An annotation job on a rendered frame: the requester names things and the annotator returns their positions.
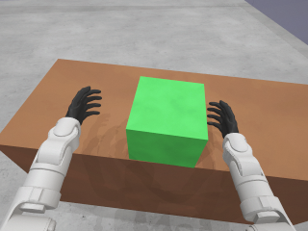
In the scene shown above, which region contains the pedestal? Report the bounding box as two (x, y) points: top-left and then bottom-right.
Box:
(0, 59), (308, 225)

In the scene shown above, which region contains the left robot upper arm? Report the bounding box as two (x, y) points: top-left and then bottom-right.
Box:
(3, 214), (57, 231)

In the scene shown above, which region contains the left robot hand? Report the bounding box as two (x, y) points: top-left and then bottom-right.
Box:
(65, 86), (102, 126)

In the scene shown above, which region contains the carton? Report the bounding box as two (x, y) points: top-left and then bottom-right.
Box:
(125, 76), (209, 168)

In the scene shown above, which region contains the right robot hand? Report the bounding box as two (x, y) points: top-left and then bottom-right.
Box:
(207, 100), (239, 138)

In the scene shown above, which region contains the robot right forearm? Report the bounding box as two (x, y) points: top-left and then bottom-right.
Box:
(222, 133), (296, 231)

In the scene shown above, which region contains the robot left forearm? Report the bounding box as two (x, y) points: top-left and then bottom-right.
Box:
(0, 116), (81, 231)

